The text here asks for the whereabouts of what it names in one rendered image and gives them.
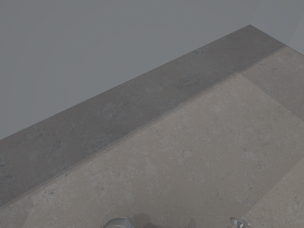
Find robot right hand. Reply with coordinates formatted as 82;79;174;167
230;217;254;228

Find robot left thigh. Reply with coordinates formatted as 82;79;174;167
103;218;134;228

